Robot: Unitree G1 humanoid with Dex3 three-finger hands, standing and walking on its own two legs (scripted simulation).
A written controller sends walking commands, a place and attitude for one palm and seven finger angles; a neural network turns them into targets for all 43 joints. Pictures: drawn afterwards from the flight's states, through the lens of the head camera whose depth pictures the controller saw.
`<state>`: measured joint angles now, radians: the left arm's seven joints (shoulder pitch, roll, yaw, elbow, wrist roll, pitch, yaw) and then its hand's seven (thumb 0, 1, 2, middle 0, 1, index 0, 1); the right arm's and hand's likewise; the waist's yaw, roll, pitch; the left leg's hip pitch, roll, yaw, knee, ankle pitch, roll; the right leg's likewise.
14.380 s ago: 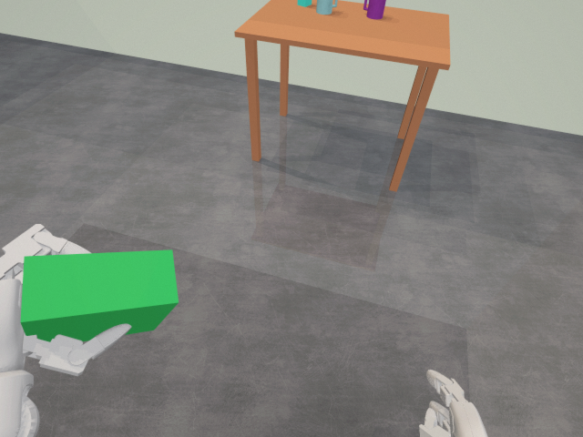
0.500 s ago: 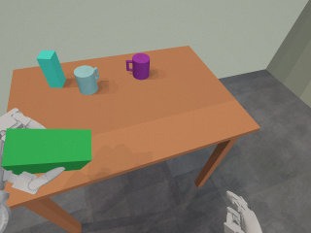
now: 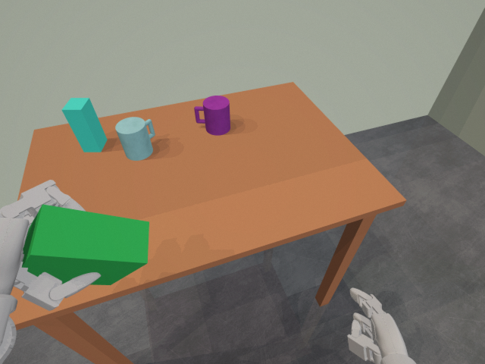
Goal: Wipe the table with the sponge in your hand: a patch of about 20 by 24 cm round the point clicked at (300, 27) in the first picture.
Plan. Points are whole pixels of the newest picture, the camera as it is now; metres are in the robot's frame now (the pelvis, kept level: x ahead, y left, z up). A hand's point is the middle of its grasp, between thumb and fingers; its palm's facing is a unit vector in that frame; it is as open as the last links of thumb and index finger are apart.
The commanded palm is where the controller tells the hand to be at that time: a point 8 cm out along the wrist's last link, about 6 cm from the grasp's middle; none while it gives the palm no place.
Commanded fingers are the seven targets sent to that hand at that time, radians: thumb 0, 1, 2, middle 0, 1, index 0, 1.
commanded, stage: turn the palm down, sponge in hand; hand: left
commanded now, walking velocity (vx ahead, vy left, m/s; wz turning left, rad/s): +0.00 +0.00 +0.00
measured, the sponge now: (98, 252) +0.22 +0.22 +0.13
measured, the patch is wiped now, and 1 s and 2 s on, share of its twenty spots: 0.00 0.00 0.00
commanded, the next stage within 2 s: move the sponge above the wiping area in 1.82 s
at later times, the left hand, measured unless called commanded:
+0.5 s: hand (66, 224) +0.25 +0.27 +0.15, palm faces +0.27 -0.45 -0.85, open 9.9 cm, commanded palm +0.21 +0.29 +0.19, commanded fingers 0.00 0.10 1.30 -1.20 -1.60 -1.20 -1.60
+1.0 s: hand (62, 232) +0.25 +0.29 +0.13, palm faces +0.14 -0.27 -0.95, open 9.8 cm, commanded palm +0.22 +0.29 +0.19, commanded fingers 0.00 0.10 1.30 -1.20 -1.60 -1.20 -1.60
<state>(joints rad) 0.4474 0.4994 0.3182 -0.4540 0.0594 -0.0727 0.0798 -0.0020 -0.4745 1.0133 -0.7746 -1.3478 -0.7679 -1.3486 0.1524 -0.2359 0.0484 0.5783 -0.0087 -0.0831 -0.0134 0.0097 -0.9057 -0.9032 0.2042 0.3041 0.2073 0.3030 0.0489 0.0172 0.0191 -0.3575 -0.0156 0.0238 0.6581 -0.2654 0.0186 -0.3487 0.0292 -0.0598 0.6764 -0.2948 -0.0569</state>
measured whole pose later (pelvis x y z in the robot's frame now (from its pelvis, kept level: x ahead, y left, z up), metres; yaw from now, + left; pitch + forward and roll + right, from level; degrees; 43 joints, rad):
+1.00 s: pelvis +0.03 +0.01 +0.02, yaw -1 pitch -2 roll +0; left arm 0.31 0.53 0.09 -0.32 0.62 0.28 0.07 0.00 -0.47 1.02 -0.77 -1.35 -0.77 -1.35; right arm 0.09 -0.26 0.06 0.60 0.03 0.02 -0.10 0.01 -0.91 -0.90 0.20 0.30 0.21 0.30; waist 0.10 0.10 0.01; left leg -0.23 -0.02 0.03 0.51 -0.24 0.03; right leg -0.22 0.03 -0.04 0.51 -0.25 -0.05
